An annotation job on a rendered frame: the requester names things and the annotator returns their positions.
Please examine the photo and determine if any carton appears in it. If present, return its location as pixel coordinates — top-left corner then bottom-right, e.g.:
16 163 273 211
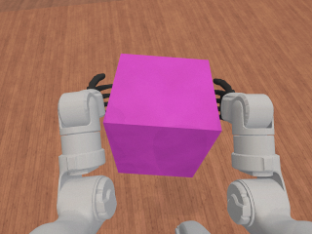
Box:
102 54 222 177

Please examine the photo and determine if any left robot forearm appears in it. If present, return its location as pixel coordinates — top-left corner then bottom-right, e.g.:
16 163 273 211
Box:
57 89 106 215

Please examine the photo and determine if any right robot hand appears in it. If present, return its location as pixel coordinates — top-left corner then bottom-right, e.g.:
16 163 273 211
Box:
213 78 235 121

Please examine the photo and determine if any left robot upper arm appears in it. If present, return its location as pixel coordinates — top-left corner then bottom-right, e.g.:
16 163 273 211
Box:
29 175 117 234

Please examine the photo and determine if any left robot hand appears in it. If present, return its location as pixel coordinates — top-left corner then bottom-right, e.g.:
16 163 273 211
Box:
87 73 113 112

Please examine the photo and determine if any right robot thigh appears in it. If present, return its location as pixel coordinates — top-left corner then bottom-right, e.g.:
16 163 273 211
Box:
175 220 211 234

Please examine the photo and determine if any right robot forearm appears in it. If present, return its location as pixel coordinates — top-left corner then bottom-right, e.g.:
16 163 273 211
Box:
220 93 291 212

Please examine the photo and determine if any right robot upper arm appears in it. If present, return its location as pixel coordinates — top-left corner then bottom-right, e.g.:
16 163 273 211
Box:
226 178 312 234

